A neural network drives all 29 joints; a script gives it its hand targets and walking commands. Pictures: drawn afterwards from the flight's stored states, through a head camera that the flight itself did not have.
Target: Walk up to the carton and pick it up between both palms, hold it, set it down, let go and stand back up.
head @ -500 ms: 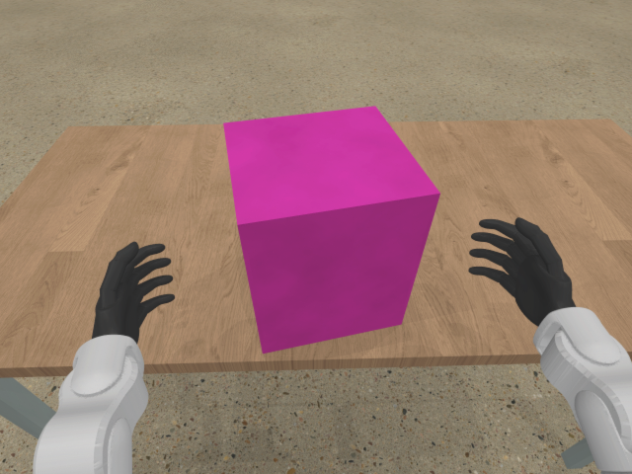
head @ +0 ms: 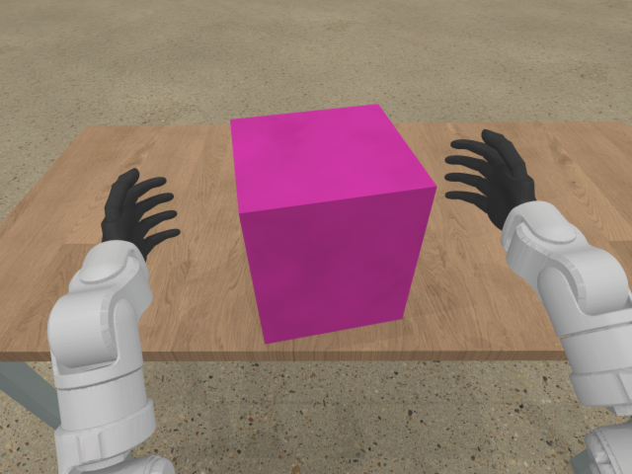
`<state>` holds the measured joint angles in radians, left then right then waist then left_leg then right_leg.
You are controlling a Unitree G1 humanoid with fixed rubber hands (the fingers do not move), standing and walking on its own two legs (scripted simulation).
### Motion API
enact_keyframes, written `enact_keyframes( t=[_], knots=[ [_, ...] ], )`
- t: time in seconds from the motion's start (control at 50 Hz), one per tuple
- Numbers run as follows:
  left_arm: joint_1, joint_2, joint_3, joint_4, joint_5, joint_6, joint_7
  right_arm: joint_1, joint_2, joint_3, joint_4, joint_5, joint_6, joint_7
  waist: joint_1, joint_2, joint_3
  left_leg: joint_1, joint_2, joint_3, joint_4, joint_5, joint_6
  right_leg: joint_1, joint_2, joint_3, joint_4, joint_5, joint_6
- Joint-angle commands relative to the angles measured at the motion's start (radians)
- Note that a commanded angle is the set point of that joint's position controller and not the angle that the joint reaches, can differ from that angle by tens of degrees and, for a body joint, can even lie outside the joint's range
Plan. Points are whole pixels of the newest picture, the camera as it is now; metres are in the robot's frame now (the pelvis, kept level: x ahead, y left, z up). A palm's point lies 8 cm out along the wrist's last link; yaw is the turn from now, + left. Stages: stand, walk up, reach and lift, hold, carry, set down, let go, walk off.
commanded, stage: reach and lift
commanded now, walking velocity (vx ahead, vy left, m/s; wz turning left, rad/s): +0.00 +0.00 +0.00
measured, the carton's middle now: (321, 225) +0.44 +0.06 +0.10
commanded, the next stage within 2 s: none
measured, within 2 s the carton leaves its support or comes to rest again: neither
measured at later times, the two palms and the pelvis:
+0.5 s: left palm (124, 173) +0.36 +0.26 +0.24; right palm (497, 136) +0.43 -0.14 +0.25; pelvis +0.00 +0.01 +0.00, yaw +1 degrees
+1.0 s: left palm (125, 153) +0.40 +0.28 +0.24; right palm (460, 101) +0.48 -0.11 +0.27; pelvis +0.01 +0.00 +0.00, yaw +4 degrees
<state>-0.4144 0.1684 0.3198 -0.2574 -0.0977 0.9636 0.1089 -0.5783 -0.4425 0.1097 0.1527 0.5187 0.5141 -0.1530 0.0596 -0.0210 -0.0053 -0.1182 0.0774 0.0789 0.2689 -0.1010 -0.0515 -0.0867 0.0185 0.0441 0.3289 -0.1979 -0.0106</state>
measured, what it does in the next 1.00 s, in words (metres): stands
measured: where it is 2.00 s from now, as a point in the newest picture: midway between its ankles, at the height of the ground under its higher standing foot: outside the picture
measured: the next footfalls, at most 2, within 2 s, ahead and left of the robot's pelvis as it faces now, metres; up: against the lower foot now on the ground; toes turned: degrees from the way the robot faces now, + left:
none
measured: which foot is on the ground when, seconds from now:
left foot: down 0.00-1.00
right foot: down 0.00-1.00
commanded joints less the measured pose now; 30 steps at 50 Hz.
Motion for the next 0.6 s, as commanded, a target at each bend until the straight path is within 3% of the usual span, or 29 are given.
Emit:
enact_keyframes(
  t=[0.0,0.06,0.08,0.14,0.18,0.22,0.24,0.26,0.3,0.32,0.36,0.38,0.44,0.46,0.48,0.5,0.52,0.54,0.58],
  knots=[
    [-0.365,0.127,-0.013,-0.039,0.006,-0.028,0.014,-0.421,-0.156,-0.065,0.039,0.008,-0.025,0.014,-0.001,0.010,-0.253,0.182,-0.098,0.009,0.028,0.109,0.026,-0.080,0.045,-0.005,-0.077,0.091,0.023],
    [-0.434,0.123,-0.040,0.024,0.014,-0.024,0.021,-0.467,-0.151,-0.065,0.136,0.018,-0.035,0.027,-0.017,0.022,-0.262,0.178,-0.098,-0.005,0.041,0.132,0.025,-0.087,0.047,-0.016,-0.074,0.099,0.009],
    [-0.486,0.151,-0.037,0.075,0.006,-0.028,0.028,-0.528,-0.171,-0.062,0.145,0.020,-0.037,0.033,-0.006,0.019,-0.284,0.170,-0.091,-0.012,0.043,0.127,0.024,-0.097,0.046,-0.015,-0.070,0.091,0.016],
    [-0.527,0.157,-0.053,0.055,-0.002,-0.039,0.037,-0.582,-0.192,-0.055,0.167,0.026,-0.057,0.045,-0.020,0.019,-0.349,0.189,-0.089,-0.024,0.067,0.187,0.017,-0.068,0.050,-0.025,-0.061,0.149,0.017],
    [-0.530,0.160,-0.042,0.128,0.023,-0.031,0.039,-0.572,-0.199,-0.057,0.285,0.035,-0.048,0.051,-0.016,0.064,-0.319,0.204,-0.088,-0.021,0.070,0.238,0.006,-0.075,0.054,-0.036,-0.070,0.188,0.012],
    [-0.569,0.161,-0.074,0.070,0.009,-0.035,0.040,-0.590,-0.217,-0.054,0.257,0.058,-0.060,0.055,-0.040,0.073,-0.378,0.214,-0.090,-0.029,0.082,0.273,-0.003,-0.050,0.059,-0.028,-0.055,0.238,0.004],
    [-0.551,0.148,-0.056,0.132,0.022,-0.033,0.035,-0.608,-0.198,-0.038,0.302,0.064,-0.060,0.061,-0.018,0.086,-0.316,0.196,-0.094,-0.030,0.079,0.266,-0.005,-0.059,0.057,-0.026,-0.059,0.214,0.008],
    [-0.565,0.161,-0.061,0.117,0.010,-0.036,0.033,-0.637,-0.196,-0.028,0.264,0.061,-0.068,0.057,-0.025,0.077,-0.354,0.197,-0.098,-0.026,0.095,0.304,-0.003,-0.031,0.057,-0.026,-0.054,0.266,0.012],
    [-0.625,0.175,-0.053,0.138,0.006,-0.044,0.037,-0.701,-0.216,-0.025,0.274,0.064,-0.072,0.065,-0.016,0.059,-0.354,0.184,-0.094,-0.027,0.093,0.281,-0.006,-0.036,0.055,-0.033,-0.051,0.250,0.015],
    [-0.651,0.198,-0.053,0.170,0.010,-0.049,0.037,-0.718,-0.218,-0.027,0.296,0.067,-0.070,0.069,-0.026,0.057,-0.349,0.177,-0.095,-0.024,0.090,0.259,-0.005,-0.045,0.061,-0.039,-0.059,0.229,0.011],
    [-0.667,0.197,-0.053,0.190,0.012,-0.052,0.043,-0.742,-0.218,-0.022,0.326,0.081,-0.063,0.079,-0.001,0.074,-0.365,0.167,-0.089,-0.022,0.083,0.262,-0.006,-0.051,0.058,-0.033,-0.056,0.213,0.008],
    [-0.691,0.211,-0.051,0.239,0.000,-0.058,0.042,-0.762,-0.209,-0.021,0.360,0.071,-0.058,0.078,-0.002,0.042,-0.368,0.147,-0.087,-0.021,0.085,0.237,0.001,-0.064,0.058,-0.037,-0.054,0.189,0.010],
    [-0.756,0.228,-0.062,0.291,-0.023,-0.067,0.051,-0.826,-0.221,-0.014,0.380,0.068,-0.058,0.082,0.021,0.027,-0.399,0.132,-0.084,-0.024,0.085,0.227,0.001,-0.053,0.055,-0.029,-0.052,0.191,0.013],
    [-0.776,0.220,-0.083,0.326,-0.034,-0.083,0.056,-0.826,-0.222,-0.033,0.410,0.065,-0.059,0.093,-0.003,0.038,-0.420,0.136,-0.084,-0.032,0.084,0.199,-0.004,-0.081,0.059,-0.035,-0.046,0.171,0.006],
    [-0.773,0.228,-0.076,0.337,-0.046,-0.087,0.053,-0.851,-0.200,0.012,0.374,0.087,-0.064,0.093,0.035,0.018,-0.440,0.136,-0.091,-0.028,0.097,0.254,0.004,-0.054,0.047,-0.026,-0.038,0.241,0.019],
    [-0.804,0.253,-0.064,0.381,-0.046,-0.089,0.049,-0.867,-0.214,0.002,0.406,0.077,-0.060,0.089,0.027,-0.011,-0.453,0.138,-0.090,-0.030,0.099,0.235,0.009,-0.065,0.053,-0.030,-0.040,0.231,0.020],
    [-0.798,0.247,-0.072,0.373,-0.036,-0.099,0.055,-0.883,-0.207,0.015,0.420,0.083,-0.061,0.092,0.050,0.004,-0.443,0.138,-0.087,-0.024,0.093,0.264,0.004,-0.052,0.060,-0.031,-0.043,0.232,0.021],
    [-0.843,0.266,-0.068,0.448,-0.049,-0.106,0.051,-0.909,-0.206,0.016,0.477,0.074,-0.053,0.092,0.042,-0.028,-0.427,0.120,-0.091,-0.032,0.091,0.220,0.006,-0.071,0.056,-0.027,-0.043,0.223,0.024],
    [-0.858,0.269,-0.083,0.531,-0.060,-0.124,0.044,-0.935,-0.188,0.034,0.489,0.075,-0.051,0.092,0.041,-0.058,-0.406,0.096,-0.094,-0.036,0.091,0.195,0.015,-0.076,0.046,-0.018,-0.040,0.219,0.035]
  ],
)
